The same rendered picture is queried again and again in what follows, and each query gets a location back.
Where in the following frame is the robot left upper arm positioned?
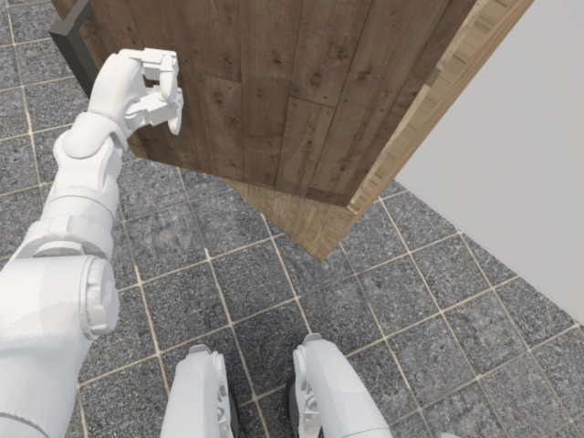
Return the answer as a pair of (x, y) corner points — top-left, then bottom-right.
(0, 255), (120, 438)

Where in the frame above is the handle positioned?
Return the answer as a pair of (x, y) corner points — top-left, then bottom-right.
(48, 0), (99, 100)

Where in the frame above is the left robot forearm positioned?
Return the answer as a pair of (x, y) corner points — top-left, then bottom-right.
(0, 112), (128, 276)

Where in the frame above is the right robot thigh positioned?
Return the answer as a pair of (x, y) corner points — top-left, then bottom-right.
(293, 339), (393, 438)

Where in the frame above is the cupboard door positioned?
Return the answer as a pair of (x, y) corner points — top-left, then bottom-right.
(51, 0), (477, 208)

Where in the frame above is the left robot hand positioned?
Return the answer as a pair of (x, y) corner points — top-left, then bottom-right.
(88, 47), (183, 140)

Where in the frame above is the robot right shin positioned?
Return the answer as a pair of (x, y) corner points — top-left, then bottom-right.
(296, 333), (322, 438)

